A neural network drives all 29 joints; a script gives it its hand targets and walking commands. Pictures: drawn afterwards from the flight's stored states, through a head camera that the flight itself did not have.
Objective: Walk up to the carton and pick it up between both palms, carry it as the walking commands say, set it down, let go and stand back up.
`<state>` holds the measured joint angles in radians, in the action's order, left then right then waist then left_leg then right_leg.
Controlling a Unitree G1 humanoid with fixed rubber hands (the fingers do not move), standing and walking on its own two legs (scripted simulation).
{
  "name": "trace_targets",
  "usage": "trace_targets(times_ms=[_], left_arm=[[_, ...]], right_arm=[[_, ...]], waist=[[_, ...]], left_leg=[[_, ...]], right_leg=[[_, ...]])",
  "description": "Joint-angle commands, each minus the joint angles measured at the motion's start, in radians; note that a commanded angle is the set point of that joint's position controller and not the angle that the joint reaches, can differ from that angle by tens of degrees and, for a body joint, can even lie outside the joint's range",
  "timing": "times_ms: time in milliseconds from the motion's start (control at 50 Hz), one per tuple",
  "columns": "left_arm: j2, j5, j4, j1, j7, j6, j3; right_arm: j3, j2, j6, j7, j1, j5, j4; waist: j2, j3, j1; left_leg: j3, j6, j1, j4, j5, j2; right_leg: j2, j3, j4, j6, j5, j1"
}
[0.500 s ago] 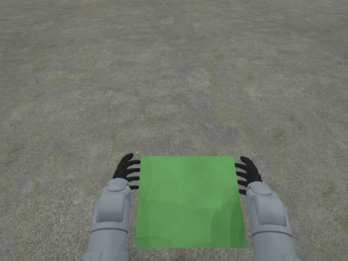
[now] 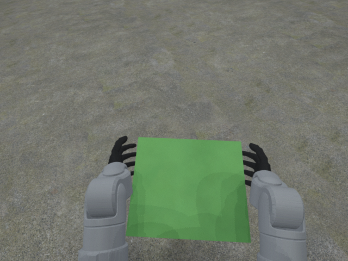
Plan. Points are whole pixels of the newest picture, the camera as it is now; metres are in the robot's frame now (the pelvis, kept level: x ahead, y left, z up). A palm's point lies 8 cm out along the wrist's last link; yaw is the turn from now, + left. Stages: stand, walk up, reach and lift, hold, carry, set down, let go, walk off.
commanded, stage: carry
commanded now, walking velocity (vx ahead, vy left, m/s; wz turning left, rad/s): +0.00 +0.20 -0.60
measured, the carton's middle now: (185, 192) +0.29 +0.00 +0.00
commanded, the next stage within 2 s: none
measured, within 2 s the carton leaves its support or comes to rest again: neither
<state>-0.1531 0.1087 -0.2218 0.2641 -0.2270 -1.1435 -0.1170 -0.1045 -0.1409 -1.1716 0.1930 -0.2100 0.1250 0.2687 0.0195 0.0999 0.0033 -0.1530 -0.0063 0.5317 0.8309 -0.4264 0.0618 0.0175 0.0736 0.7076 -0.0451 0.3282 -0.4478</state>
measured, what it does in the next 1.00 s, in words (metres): steps to the left, turning right: left foot, then right foot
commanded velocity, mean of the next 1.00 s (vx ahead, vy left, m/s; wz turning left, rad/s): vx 0.00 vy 0.20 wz -0.60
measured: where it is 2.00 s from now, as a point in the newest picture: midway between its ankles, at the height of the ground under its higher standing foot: outside the picture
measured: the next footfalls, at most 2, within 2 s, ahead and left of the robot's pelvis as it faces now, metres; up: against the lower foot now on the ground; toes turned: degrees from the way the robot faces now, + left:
left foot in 0.32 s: +0.07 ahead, +0.20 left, +0.00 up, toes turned -6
right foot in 0.62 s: -0.02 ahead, +0.04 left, +0.00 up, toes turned -30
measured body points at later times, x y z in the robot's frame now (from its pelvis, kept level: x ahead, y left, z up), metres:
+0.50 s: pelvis -0.01 +0.11 +0.01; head +0.02 +0.12 +0.46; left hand +0.32 +0.19 +0.08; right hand +0.24 -0.10 +0.08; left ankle +0.03 +0.21 -0.72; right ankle -0.05 +0.02 -0.65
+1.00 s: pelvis +0.00 +0.22 +0.00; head +0.02 +0.21 +0.45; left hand +0.34 +0.17 +0.09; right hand +0.16 -0.08 +0.09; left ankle +0.09 +0.32 -0.72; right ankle -0.06 +0.06 -0.72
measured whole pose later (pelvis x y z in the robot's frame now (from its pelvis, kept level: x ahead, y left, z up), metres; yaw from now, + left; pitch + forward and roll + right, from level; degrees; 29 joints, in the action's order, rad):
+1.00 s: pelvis +0.00 +0.22 +0.00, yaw -35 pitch +6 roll +2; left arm -0.16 0.16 -0.29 0.28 -0.21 -1.19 -0.12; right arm -0.11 -0.15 -1.21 0.20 -0.27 0.12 0.29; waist -0.04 0.08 -0.02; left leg -0.07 -0.04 0.42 0.57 -0.28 0.02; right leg 0.06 -0.13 0.68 0.06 0.28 -0.51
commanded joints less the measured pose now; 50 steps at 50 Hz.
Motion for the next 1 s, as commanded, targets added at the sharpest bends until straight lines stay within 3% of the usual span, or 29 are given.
trace_targets(times_ms=[0,20,60,100,200,240,260,280,300,320,340,380,420,480,540,560,580,600,620,640,680,740,780,860,920,940,960,980], left_arm=[[-0.953,-0.410,-0.025,0.402,0.417,-0.069,0.650],[-0.963,-0.403,-0.020,0.393,0.415,-0.071,0.649],[-0.977,-0.417,-0.059,0.420,0.410,-0.071,0.650],[-0.967,-0.422,-0.075,0.423,0.410,-0.075,0.645],[-0.942,-0.402,-0.045,0.382,0.416,-0.092,0.631],[-0.940,-0.399,-0.048,0.390,0.415,-0.093,0.638],[-0.941,-0.397,-0.044,0.394,0.413,-0.093,0.642],[-0.945,-0.393,-0.038,0.387,0.413,-0.094,0.646],[-0.956,-0.386,-0.030,0.376,0.413,-0.094,0.649],[-0.958,-0.392,-0.028,0.388,0.417,-0.096,0.657],[-0.970,-0.417,-0.056,0.467,0.420,-0.089,0.687],[-1.014,-0.466,-0.090,0.524,0.423,-0.079,0.730],[-1.020,-0.475,-0.102,0.528,0.419,-0.070,0.724],[-0.998,-0.465,-0.094,0.464,0.411,-0.076,0.712],[-0.977,-0.440,-0.051,0.411,0.412,-0.089,0.687],[-0.977,-0.434,-0.029,0.388,0.415,-0.091,0.678],[-0.979,-0.425,-0.016,0.379,0.418,-0.092,0.671],[-0.980,-0.418,-0.005,0.363,0.423,-0.093,0.661],[-0.966,-0.394,0.052,0.322,0.428,-0.085,0.635],[-0.986,-0.415,0.025,0.329,0.427,-0.082,0.637],[-1.012,-0.411,0.010,0.381,0.433,-0.068,0.638],[-1.020,-0.419,-0.060,0.405,0.421,-0.049,0.646],[-0.997,-0.414,-0.084,0.391,0.417,-0.048,0.647],[-0.953,-0.394,-0.070,0.349,0.415,-0.064,0.647],[-0.944,-0.388,-0.065,0.356,0.413,-0.071,0.661],[-0.945,-0.387,-0.061,0.362,0.411,-0.073,0.668],[-0.950,-0.383,-0.055,0.357,0.411,-0.077,0.674],[-0.960,-0.376,-0.041,0.342,0.411,-0.078,0.677]], right_arm=[[0.731,-0.929,-0.024,-0.358,-0.565,-0.460,0.100],[0.728,-0.949,-0.029,-0.364,-0.559,-0.470,0.088],[0.730,-0.976,-0.032,-0.363,-0.579,-0.488,0.109],[0.727,-0.982,-0.038,-0.354,-0.578,-0.489,0.104],[0.703,-0.974,-0.056,-0.345,-0.527,-0.460,0.058],[0.690,-0.973,-0.058,-0.347,-0.520,-0.454,0.050],[0.683,-0.976,-0.059,-0.349,-0.507,-0.449,0.040],[0.677,-0.979,-0.059,-0.352,-0.491,-0.441,0.029],[0.674,-0.984,-0.057,-0.357,-0.477,-0.435,0.019],[0.668,-0.969,-0.047,-0.361,-0.470,-0.428,0.007],[0.667,-0.994,-0.037,-0.365,-0.483,-0.434,0.011],[0.649,-1.011,-0.020,-0.365,-0.500,-0.436,0.047],[0.646,-1.018,-0.005,-0.360,-0.506,-0.439,0.066],[0.643,-0.986,-0.007,-0.354,-0.466,-0.427,0.075],[0.651,-0.962,-0.018,-0.352,-0.423,-0.406,0.054],[0.657,-0.957,-0.021,-0.352,-0.418,-0.402,0.045],[0.665,-0.955,-0.022,-0.352,-0.421,-0.405,0.038],[0.672,-0.949,-0.022,-0.352,-0.445,-0.410,0.034],[0.685,-0.960,-0.030,-0.353,-0.446,-0.411,0.038],[0.699,-0.969,-0.028,-0.356,-0.483,-0.429,0.055],[0.737,-1.007,-0.013,-0.361,-0.547,-0.453,0.081],[0.749,-1.027,-0.004,-0.361,-0.581,-0.483,0.125],[0.748,-1.017,-0.007,-0.352,-0.567,-0.484,0.124],[0.729,-0.993,-0.025,-0.348,-0.508,-0.460,0.075],[0.706,-0.985,-0.035,-0.353,-0.498,-0.453,0.052],[0.698,-0.987,-0.037,-0.356,-0.489,-0.450,0.043],[0.691,-0.989,-0.039,-0.360,-0.475,-0.443,0.031],[0.685,-0.987,-0.039,-0.363,-0.460,-0.437,0.015]], waist=[[-0.154,0.204,0.014],[-0.115,0.208,0.012],[-0.139,0.241,0.008],[-0.179,0.269,0.010],[-0.257,0.278,0.019],[-0.287,0.280,0.016],[-0.274,0.286,0.003],[-0.206,0.312,-0.006],[-0.044,0.317,-0.008],[0.233,0.303,0.002],[0.264,0.317,0.001],[0.148,0.259,-0.006],[0.139,0.242,-0.004],[0.173,0.283,-0.011],[0.189,0.301,-0.018],[0.163,0.296,-0.007],[0.095,0.297,0.003],[-0.001,0.290,0.013],[-0.324,0.305,0.014],[-0.302,0.273,0.017],[-0.144,0.260,0.016],[-0.161,0.277,0.010],[-0.191,0.293,0.011],[-0.249,0.274,0.015],[-0.285,0.256,0.016],[-0.266,0.264,0.003],[-0.179,0.292,-0.006],[0.031,0.295,0.000]], left_leg=[[0.185,-0.047,0.254,0.341,-0.091,0.035],[0.188,-0.054,0.256,0.340,-0.018,0.048],[0.149,-0.062,0.214,0.258,0.036,0.020],[0.124,-0.063,0.169,0.195,0.011,-0.012],[0.089,-0.050,0.041,-0.022,0.007,-0.062],[0.061,-0.041,-0.075,-0.180,0.027,-0.090],[0.032,-0.034,-0.172,-0.327,0.105,-0.099],[0.054,-0.024,-0.321,-0.446,0.158,-0.053],[0.188,0.000,-0.465,-0.497,0.254,0.113],[0.426,0.119,-0.471,-0.503,0.427,0.375],[0.400,0.181,-0.426,-0.469,0.550,0.394],[0.236,0.157,-0.345,-0.458,0.511,0.283],[0.109,0.136,-0.365,-0.418,0.514,0.206],[0.056,0.146,-0.419,-0.350,0.670,0.200],[0.073,0.167,-0.459,-0.292,0.776,0.242],[0.057,0.140,-0.444,-0.250,0.763,0.232],[0.020,0.085,-0.378,-0.181,0.683,0.211],[0.029,0.023,-0.185,-0.104,0.488,0.198],[-0.004,-0.062,0.098,0.070,0.012,0.055],[0.084,-0.071,0.206,0.205,-0.188,0.027],[0.154,-0.068,0.238,0.321,-0.076,0.041],[0.135,-0.071,0.208,0.267,0.063,0.018],[0.119,-0.076,0.162,0.213,0.049,-0.006],[0.090,-0.065,0.054,0.033,0.045,-0.046],[0.047,-0.053,-0.091,-0.184,0.051,-0.090],[0.025,-0.046,-0.189,-0.321,0.110,-0.092],[0.066,-0.035,-0.332,-0.439,0.138,-0.035],[0.248,-0.004,-0.452,-0.509,0.232,0.174]], right_leg=[[0.402,-0.564,-0.327,-0.162,-0.320,0.307],[0.352,-0.482,-0.312,-0.130,-0.289,0.310],[0.267,-0.363,-0.261,-0.100,-0.471,0.322],[0.250,-0.350,-0.232,-0.099,-0.585,0.337],[0.229,-0.368,-0.219,-0.084,-0.495,0.277],[0.208,-0.356,-0.203,-0.061,-0.478,0.212],[0.183,-0.324,-0.167,-0.040,-0.460,0.175],[0.138,-0.272,-0.078,-0.013,-0.358,0.085],[0.077,-0.203,0.059,0.022,-0.080,-0.068],[-0.040,-0.045,0.272,0.064,0.306,-0.280],[0.022,-0.026,0.451,0.055,0.356,-0.269],[0.038,-0.027,0.568,0.065,0.225,-0.243],[0.047,0.005,0.477,0.091,0.143,-0.211],[0.013,0.061,0.263,0.081,0.180,-0.110],[-0.007,0.083,0.030,0.047,0.131,-0.027],[-0.001,0.080,-0.114,0.042,0.030,0.026],[0.049,0.038,-0.292,0.049,-0.125,0.133],[0.164,-0.125,-0.329,0.035,-0.262,0.301],[0.470,-0.539,-0.263,-0.110,-0.883,0.475],[0.451,-0.538,-0.243,-0.162,-1.005,0.496],[0.368,-0.417,-0.242,-0.118,-0.740,0.456],[0.258,-0.300,-0.239,-0.085,-0.648,0.406],[0.242,-0.296,-0.231,-0.083,-0.633,0.387],[0.212,-0.307,-0.233,-0.068,-0.450,0.285],[0.196,-0.324,-0.227,-0.045,-0.348,0.184],[0.179,-0.306,-0.184,-0.027,-0.326,0.138],[0.133,-0.255,-0.078,-0.001,-0.227,0.047],[0.045,-0.146,0.094,0.042,0.051,-0.105]])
